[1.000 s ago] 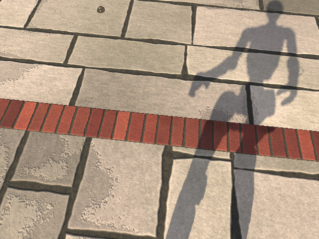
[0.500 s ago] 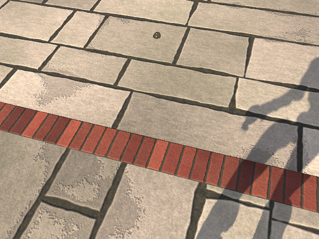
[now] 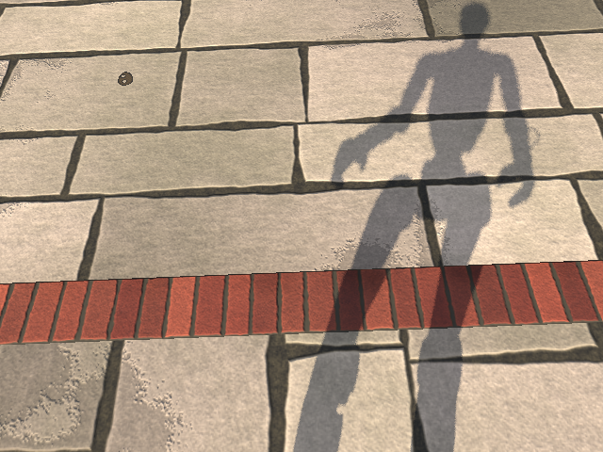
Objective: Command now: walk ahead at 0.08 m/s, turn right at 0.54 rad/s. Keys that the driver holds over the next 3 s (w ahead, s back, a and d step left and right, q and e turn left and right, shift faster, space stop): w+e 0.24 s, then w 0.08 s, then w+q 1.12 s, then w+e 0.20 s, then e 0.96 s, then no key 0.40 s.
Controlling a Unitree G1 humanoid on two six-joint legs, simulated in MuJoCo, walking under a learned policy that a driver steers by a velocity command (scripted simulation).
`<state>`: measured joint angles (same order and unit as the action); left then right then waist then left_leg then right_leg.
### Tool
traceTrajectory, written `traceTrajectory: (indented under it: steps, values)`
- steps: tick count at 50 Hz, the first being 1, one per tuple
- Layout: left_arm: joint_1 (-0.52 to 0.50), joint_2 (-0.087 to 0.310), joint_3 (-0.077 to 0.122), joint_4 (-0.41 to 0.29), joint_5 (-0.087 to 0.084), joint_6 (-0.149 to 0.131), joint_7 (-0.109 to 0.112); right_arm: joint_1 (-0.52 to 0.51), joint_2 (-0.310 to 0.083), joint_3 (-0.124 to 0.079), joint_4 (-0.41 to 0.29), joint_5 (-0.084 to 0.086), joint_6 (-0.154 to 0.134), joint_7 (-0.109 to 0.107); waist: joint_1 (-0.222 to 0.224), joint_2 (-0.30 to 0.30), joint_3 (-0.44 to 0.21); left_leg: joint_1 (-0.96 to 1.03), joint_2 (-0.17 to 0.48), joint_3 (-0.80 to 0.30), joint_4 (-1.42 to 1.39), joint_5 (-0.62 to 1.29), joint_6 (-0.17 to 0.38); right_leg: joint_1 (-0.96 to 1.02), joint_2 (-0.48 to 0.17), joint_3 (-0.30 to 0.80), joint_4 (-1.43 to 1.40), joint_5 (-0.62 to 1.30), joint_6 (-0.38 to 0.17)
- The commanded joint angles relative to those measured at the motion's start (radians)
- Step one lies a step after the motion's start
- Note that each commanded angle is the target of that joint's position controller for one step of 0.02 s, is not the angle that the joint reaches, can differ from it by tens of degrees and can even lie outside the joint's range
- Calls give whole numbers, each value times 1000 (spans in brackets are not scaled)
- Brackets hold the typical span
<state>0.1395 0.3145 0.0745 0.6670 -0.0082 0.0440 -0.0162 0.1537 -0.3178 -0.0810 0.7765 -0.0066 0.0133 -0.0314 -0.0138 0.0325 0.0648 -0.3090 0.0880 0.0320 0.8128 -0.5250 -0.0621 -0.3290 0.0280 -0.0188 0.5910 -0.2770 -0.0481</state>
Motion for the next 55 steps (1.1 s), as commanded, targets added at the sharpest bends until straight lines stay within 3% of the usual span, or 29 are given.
traceTrajectory:
  steps: [1,2,3,4,7,10,14,18,20,21,22,23,24,25,27,29,34,37,39,41,42,43,44,45,46,47,48,50,55]
  values:
    - [153,212,56,-37,11,-49,4,-54,-114,-25,-112,16,-27,7,76,-166,-202,-367,-51,-117,396,-100,13,350,-356,518,-286,241,-297]
    - [113,178,49,-32,-11,-58,9,-52,-123,-31,-101,19,-29,8,55,-130,-147,-390,-21,-119,333,4,31,307,-294,481,-325,-87,-230]
    - [79,152,37,-39,-18,-58,16,-70,-138,-38,-99,13,-32,6,51,-140,-94,-398,-11,-116,272,78,35,262,-270,476,-364,-238,-198]
    - [60,145,29,-47,-11,-59,24,-76,-134,-38,-101,7,-38,8,40,-165,-67,-365,-19,-111,237,145,32,212,-240,464,-393,-270,-186]
    - [74,145,28,-56,3,-70,40,-64,-101,-31,-93,6,-70,20,33,-163,-73,-313,-51,-97,93,270,19,201,-202,418,-415,-178,-180]
    - [103,164,36,-49,-6,-77,44,-96,-71,-19,-100,8,-90,29,49,-167,-66,-256,-75,-98,-86,324,1,177,-183,397,-398,-131,-177]
    - [137,174,39,-37,-14,-76,37,-121,-69,-10,-111,20,-107,45,70,-174,-58,-165,-87,-93,-220,340,0,124,-189,422,-369,-151,-177]
    - [155,149,24,-17,-7,-78,22,-90,-80,-5,-104,30,-127,55,60,-177,-50,-50,-77,-64,-293,356,45,102,-207,448,-328,-177,-161]
    - [164,116,9,-8,-1,-78,17,-21,-81,-5,-78,25,-132,53,23,-164,-56,71,-87,-39,-345,345,79,69,-175,418,-262,-161,-134]
    - [167,82,-4,-6,5,-80,17,49,-94,-8,-61,22,-134,49,-8,-147,-76,159,-57,-87,-362,309,107,33,-147,377,-178,-131,-108]
    - [160,24,-23,-20,16,-86,19,156,-146,-16,-43,16,-138,46,-38,0,-119,278,79,-290,-444,225,172,-50,-64,248,96,-91,-59]
    - [172,39,-18,-71,-8,-104,25,237,-267,-50,-13,7,-129,57,-28,284,-131,428,247,-715,-585,-28,334,-331,45,98,367,-229,-1]
    - [131,130,2,-68,-20,-118,31,236,-184,-28,-20,22,-132,70,-46,189,-54,419,280,-825,-628,-152,364,-474,1,138,502,-280,6]
    - [88,146,8,-67,-23,-129,25,209,-139,-13,-31,25,-132,70,-43,125,-4,393,244,-731,-616,-102,342,-514,-41,146,541,-190,-2]
    - [38,110,2,-71,4,-147,17,187,-113,-3,-49,18,-120,64,-40,50,-6,368,168,-586,-614,111,316,-510,-75,120,495,-72,8]
    - [14,82,0,-81,18,-156,7,192,-94,5,-53,19,-109,50,-27,71,-27,321,104,-476,-623,280,296,-430,-84,100,384,-9,35]
    - [-113,7,-27,-107,9,-159,-5,227,-131,-8,-42,28,-82,16,-52,80,-28,174,38,-336,-610,484,276,-235,-21,45,54,160,104]
    - [-162,33,-19,-115,-5,-161,-10,269,-138,-12,-33,34,-67,8,-61,86,-32,134,53,-368,-583,490,261,-124,7,59,-42,263,108]
    - [-154,61,-6,-116,-11,-164,-8,266,-141,-16,-36,42,-61,4,-39,97,-33,143,73,-412,-553,470,239,-62,1,82,-83,256,91]
    - [-81,90,12,-98,-12,-167,-1,241,-134,-18,-46,43,-56,3,18,102,-53,136,68,-425,-482,506,210,60,-9,80,-130,235,55]
    - [6,117,28,-78,-6,-168,7,231,-114,-13,-55,37,-55,4,65,91,-105,109,22,-397,-375,562,182,195,-25,76,-157,222,29]
    - [156,165,44,-63,8,-168,17,219,-58,6,-79,20,-56,10,133,17,-240,14,-35,-340,-121,466,149,425,-166,203,-138,153,-32]
    - [262,245,61,-33,22,-152,15,350,39,33,-104,35,-62,7,97,-278,-399,-280,-177,-209,225,34,89,729,-405,610,-202,-65,-171]
    - [249,178,45,-25,9,-145,4,378,-37,21,-97,55,-65,6,82,-323,-348,-430,-118,-208,399,-66,80,674,-456,813,-299,-278,-202]
    - [193,108,27,-30,2,-143,5,291,-102,1,-95,58,-60,7,91,-211,-193,-477,-71,-201,456,26,79,546,-412,677,-320,-289,-170]
    - [144,82,18,-28,5,-141,5,229,-107,-2,-102,48,-55,8,79,-138,-109,-456,-38,-171,447,105,75,430,-367,524,-327,-155,-147]
    - [111,56,11,-18,13,-140,4,196,-95,-4,-109,36,-54,11,61,-118,-63,-431,-14,-168,410,159,72,343,-322,422,-348,-35,-138]
    - [78,39,7,-3,23,-146,7,187,-66,-5,-117,39,-42,22,29,-157,-38,-366,23,-157,363,214,71,248,-275,281,-391,93,-126]
    - [90,84,27,46,13,-162,7,97,-26,10,-165,30,-30,36,27,-99,-7,-416,38,-146,190,355,50,233,-286,115,-447,287,-158]
